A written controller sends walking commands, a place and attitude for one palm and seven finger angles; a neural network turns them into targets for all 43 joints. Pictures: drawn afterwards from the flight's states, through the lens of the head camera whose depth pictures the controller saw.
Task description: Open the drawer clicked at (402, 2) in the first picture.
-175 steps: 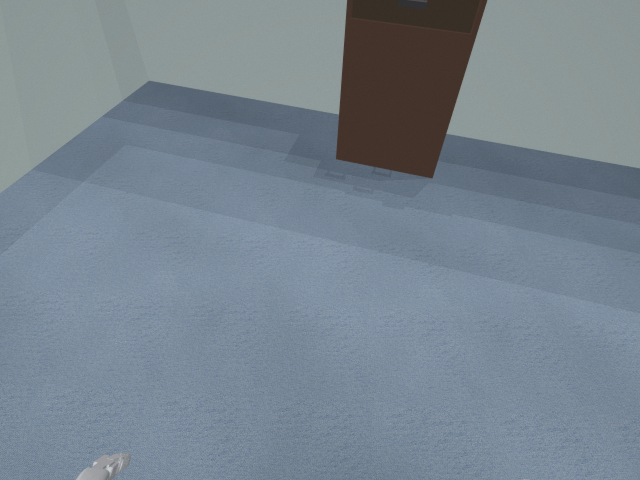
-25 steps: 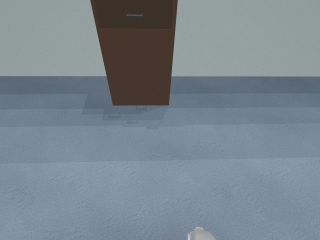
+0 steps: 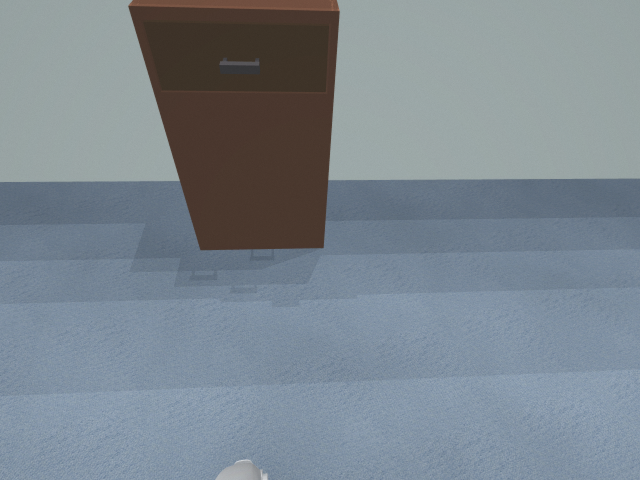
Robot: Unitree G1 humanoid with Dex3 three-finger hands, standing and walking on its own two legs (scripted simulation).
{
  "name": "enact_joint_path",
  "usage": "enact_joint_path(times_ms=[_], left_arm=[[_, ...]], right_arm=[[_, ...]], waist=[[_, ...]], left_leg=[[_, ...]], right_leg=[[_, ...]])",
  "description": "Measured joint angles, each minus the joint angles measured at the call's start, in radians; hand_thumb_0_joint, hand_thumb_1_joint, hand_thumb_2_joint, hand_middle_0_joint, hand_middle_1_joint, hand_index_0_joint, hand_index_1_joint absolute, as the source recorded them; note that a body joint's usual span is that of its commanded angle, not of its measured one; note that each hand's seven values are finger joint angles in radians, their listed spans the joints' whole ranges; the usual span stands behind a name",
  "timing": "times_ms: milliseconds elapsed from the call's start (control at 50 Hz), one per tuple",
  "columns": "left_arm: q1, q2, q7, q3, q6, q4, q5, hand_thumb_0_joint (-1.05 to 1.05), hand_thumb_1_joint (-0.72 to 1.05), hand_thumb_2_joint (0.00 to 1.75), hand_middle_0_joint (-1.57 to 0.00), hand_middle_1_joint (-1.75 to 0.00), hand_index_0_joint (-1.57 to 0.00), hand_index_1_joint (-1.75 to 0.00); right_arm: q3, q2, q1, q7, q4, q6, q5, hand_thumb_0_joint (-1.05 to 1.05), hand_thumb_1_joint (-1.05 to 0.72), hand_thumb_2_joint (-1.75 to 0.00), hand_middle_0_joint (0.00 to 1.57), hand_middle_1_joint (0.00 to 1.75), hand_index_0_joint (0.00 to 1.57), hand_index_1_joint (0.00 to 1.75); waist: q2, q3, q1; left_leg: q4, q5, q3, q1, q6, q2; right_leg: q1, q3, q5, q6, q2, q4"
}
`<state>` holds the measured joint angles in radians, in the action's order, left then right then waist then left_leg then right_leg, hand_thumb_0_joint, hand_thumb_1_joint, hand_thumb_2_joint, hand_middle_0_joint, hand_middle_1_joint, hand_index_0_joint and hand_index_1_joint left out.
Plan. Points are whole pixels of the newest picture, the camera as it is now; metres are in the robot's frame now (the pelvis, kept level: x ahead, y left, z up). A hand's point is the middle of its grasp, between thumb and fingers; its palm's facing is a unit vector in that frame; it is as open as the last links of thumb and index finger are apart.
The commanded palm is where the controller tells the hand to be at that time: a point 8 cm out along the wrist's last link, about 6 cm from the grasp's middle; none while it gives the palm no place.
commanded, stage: walk to a spot facing it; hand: left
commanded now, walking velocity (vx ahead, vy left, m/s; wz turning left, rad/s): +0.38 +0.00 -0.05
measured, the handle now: (240, 64) +1.07 +0.28 +0.02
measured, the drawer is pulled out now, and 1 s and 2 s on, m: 0.00 0.00 0.00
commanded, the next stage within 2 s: turn to face it in 0.38 s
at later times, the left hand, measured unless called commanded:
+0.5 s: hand (207, 380) +0.30 +0.20 -0.16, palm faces -0.12 -0.98 -0.18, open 7.4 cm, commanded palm none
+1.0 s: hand (241, 333) +0.40 +0.17 -0.18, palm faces +0.02 -0.99 -0.15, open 7.3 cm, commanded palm none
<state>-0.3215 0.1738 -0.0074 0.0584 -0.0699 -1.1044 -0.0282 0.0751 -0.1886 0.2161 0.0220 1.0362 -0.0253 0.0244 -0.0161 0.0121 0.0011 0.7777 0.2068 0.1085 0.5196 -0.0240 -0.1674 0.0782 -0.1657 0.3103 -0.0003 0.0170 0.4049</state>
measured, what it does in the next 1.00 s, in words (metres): walks ahead: left foot, then right foot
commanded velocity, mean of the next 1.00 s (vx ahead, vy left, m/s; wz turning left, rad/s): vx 0.13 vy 0.00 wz -0.01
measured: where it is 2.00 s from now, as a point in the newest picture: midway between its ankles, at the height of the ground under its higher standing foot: (316, 427)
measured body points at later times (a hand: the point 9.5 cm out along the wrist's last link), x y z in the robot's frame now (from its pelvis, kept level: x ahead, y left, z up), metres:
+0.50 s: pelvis +0.20 +0.03 +0.00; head +0.23 +0.03 +0.45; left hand +0.31 +0.25 -0.15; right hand +0.11 -0.17 -0.15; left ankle +0.14 +0.14 -0.74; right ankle +0.30 -0.11 -0.69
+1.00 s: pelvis +0.30 +0.00 -0.01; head +0.30 +0.02 +0.44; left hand +0.40 +0.22 -0.17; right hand +0.32 -0.24 -0.15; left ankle +0.31 +0.10 -0.74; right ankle +0.34 -0.11 -0.74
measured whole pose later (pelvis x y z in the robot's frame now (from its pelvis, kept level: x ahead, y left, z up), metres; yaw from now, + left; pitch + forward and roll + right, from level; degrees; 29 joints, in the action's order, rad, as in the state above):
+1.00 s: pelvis +0.30 +0.00 -0.01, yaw -2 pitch -1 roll -3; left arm -0.14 0.15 -0.03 0.05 0.00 -1.01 -0.02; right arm 0.05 -0.17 0.24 -0.01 1.03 0.03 0.02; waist 0.00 0.02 0.01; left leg 0.68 0.34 0.12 0.31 -0.04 -0.10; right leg 0.29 -0.30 0.23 -0.03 0.08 0.55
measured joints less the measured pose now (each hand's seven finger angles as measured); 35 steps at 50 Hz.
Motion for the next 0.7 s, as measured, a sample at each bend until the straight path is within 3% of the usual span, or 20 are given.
enact_joint_path(times_ms=[80, 100, 120, 180, 220, 260, 340, 420, 500, 580, 600, 620, 660, 700], left_arm=[[-0.056, 0.000, 0.007, -0.001, 0.011, -0.024, -0.001, 0.00, 0.91, 0.90, -0.20, -0.30, -0.20, -0.29], [-0.068, 0.002, 0.009, 0.000, 0.015, -0.030, 0.001, 0.00, 0.91, 0.90, -0.20, -0.30, -0.20, -0.29], [-0.069, 0.003, 0.011, 0.002, 0.024, -0.036, 0.005, 0.00, 0.91, 0.90, -0.20, -0.30, -0.20, -0.29], [-0.051, 0.002, 0.016, 0.002, 0.046, -0.044, 0.008, 0.01, 0.91, 0.90, -0.20, -0.30, -0.20, -0.29], [-0.028, 0.005, 0.022, 0.007, 0.048, -0.038, 0.006, 0.01, 0.91, 0.90, -0.20, -0.30, -0.20, -0.29], [-0.001, 0.008, 0.024, 0.012, 0.052, -0.018, 0.003, 0.01, 0.91, 0.90, -0.20, -0.30, -0.20, -0.29], [0.045, 0.007, 0.023, 0.022, 0.067, 0.028, -0.001, 0.01, 0.91, 0.90, -0.20, -0.30, -0.19, -0.29], [0.089, 0.004, 0.030, 0.029, 0.085, 0.063, -0.003, 0.01, 0.91, 0.90, -0.20, -0.30, -0.19, -0.29], [0.138, -0.001, 0.036, 0.027, 0.092, 0.087, -0.002, 0.01, 0.91, 0.90, -0.19, -0.30, -0.19, -0.29], [0.184, -0.002, 0.029, 0.015, 0.066, 0.105, -0.003, 0.01, 0.91, 0.90, -0.20, -0.30, -0.19, -0.29], [0.188, 0.003, 0.027, 0.010, 0.049, 0.110, -0.005, 0.01, 0.91, 0.90, -0.20, -0.30, -0.19, -0.29], [0.197, 0.002, 0.021, 0.008, 0.030, 0.110, -0.006, 0.01, 0.91, 0.90, -0.20, -0.30, -0.19, -0.29], [0.219, -0.013, 0.010, -0.004, 0.009, 0.106, 0.005, 0.01, 0.91, 0.90, -0.20, -0.30, -0.19, -0.29], [0.228, -0.029, 0.002, -0.017, 0.008, 0.101, 0.009, 0.00, 0.91, 0.90, -0.20, -0.30, -0.20, -0.29]], right_arm=[[-0.003, -0.013, -0.030, 0.010, -0.024, -0.017, 0.000, 0.01, -0.94, -0.90, 0.20, 0.30, 0.20, 0.30], [-0.004, -0.011, -0.038, 0.008, -0.028, -0.027, 0.003, 0.01, -0.94, -0.90, 0.20, 0.30, 0.20, 0.30], [-0.005, -0.007, -0.046, 0.005, -0.032, -0.038, 0.008, 0.01, -0.93, -0.90, 0.20, 0.30, 0.20, 0.30], [-0.019, 0.010, -0.041, -0.012, -0.036, -0.058, 0.010, 0.00, -0.93, -0.90, 0.20, 0.30, 0.20, 0.30], [-0.028, 0.028, -0.017, -0.022, -0.025, -0.060, 0.009, 0.00, -0.92, -0.90, 0.20, 0.30, 0.20, 0.30], [-0.027, 0.043, 0.013, -0.037, -0.005, -0.060, 0.005, 0.00, -0.93, -0.90, 0.20, 0.30, 0.20, 0.30], [-0.029, 0.051, 0.081, -0.041, 0.039, -0.052, 0.000, 0.00, -0.95, -0.90, 0.20, 0.30, 0.20, 0.30], [-0.030, 0.066, 0.140, -0.039, 0.071, -0.043, -0.001, 0.00, -0.94, -0.90, 0.20, 0.30, 0.20, 0.30], [-0.028, 0.073, 0.176, -0.037, 0.084, -0.036, 0.003, 0.00, -0.93, -0.90, 0.20, 0.30, 0.20, 0.30], [-0.029, 0.076, 0.207, -0.036, 0.101, -0.026, 0.003, 0.00, -0.92, -0.90, 0.20, 0.30, 0.20, 0.30], [-0.030, 0.080, 0.222, -0.034, 0.109, -0.023, 0.000, 0.00, -0.92, -0.90, 0.20, 0.30, 0.20, 0.30], [-0.032, 0.082, 0.226, -0.031, 0.118, -0.015, -0.006, 0.00, -0.91, -0.90, 0.20, 0.30, 0.20, 0.30], [-0.033, 0.073, 0.201, -0.033, 0.124, 0.010, -0.017, 0.00, -0.91, -0.90, 0.20, 0.30, 0.20, 0.30], [-0.033, 0.067, 0.172, -0.038, 0.117, 0.026, -0.019, 0.00, -0.91, -0.90, 0.20, 0.30, 0.20, 0.30]], waist=[[0.025, 0.001, -0.026], [0.041, 0.005, -0.026], [0.056, 0.013, -0.026], [0.061, 0.030, -0.021], [0.060, 0.033, -0.017], [0.059, 0.032, -0.017], [0.053, 0.022, -0.017], [0.047, 0.026, -0.008], [0.029, 0.052, 0.020], [0.008, 0.075, 0.054], [0.011, 0.070, 0.057], [0.010, 0.067, 0.051], [-0.013, 0.082, 0.054], [-0.023, 0.082, 0.055]], left_leg=[[-0.148, -0.002, 0.035, -0.086, 0.012, 0.025], [-0.159, 0.004, 0.047, -0.107, 0.028, 0.040], [-0.128, 0.022, 0.059, -0.107, 0.047, 0.051], [-0.124, 0.062, 0.087, -0.159, 0.069, 0.058], [-0.188, 0.056, 0.106, -0.222, 0.068, 0.068], [-0.259, 0.045, 0.125, -0.282, 0.066, 0.079], [-0.366, 0.040, 0.164, -0.379, 0.061, 0.097], [-0.419, 0.062, 0.203, -0.455, 0.045, 0.104], [-0.418, 0.111, 0.243, -0.515, 0.015, 0.090], [-0.320, 0.206, 0.260, -0.538, -0.029, 0.046], [-0.251, 0.240, 0.253, -0.523, -0.034, 0.033], [-0.135, 0.263, 0.222, -0.478, -0.026, 0.017], [0.125, 0.326, 0.089, -0.362, -0.012, 0.019], [0.289, 0.324, 0.009, -0.263, -0.008, 0.038]], right_leg=[[-0.052, 0.001, 0.089, 0.039, 0.022, 0.048], [-0.043, 0.009, 0.126, 0.040, 0.041, 0.104], [-0.004, 0.026, 0.152, 0.028, 0.060, 0.218], [0.174, 0.102, 0.152, -0.004, 0.042, 0.639], [0.277, 0.109, 0.078, -0.008, 0.048, 0.779], [0.361, 0.112, 0.014, -0.002, 0.058, 0.816], [0.480, 0.118, -0.084, 0.014, 0.081, 0.778], [0.528, 0.102, -0.141, 0.030, 0.102, 0.658], [0.498, 0.064, -0.138, 0.025, 0.100, 0.443], [0.402, 0.031, -0.154, -0.004, 0.060, 0.247], [0.359, 0.023, -0.210, -0.016, 0.056, 0.195], [0.355, 0.018, -0.171, -0.041, 0.051, 0.207], [0.349, -0.002, -0.100, -0.071, 0.037, 0.258], [0.315, -0.021, -0.084, -0.072, 0.033, 0.240]])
